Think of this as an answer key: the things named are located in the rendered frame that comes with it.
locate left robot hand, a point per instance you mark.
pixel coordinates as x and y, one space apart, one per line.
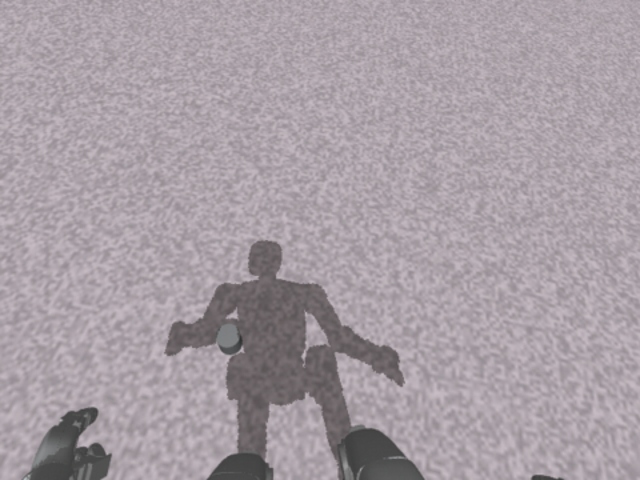
60 442

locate tin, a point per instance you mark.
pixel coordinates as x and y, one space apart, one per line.
229 339

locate left robot arm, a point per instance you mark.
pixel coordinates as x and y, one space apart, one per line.
51 471

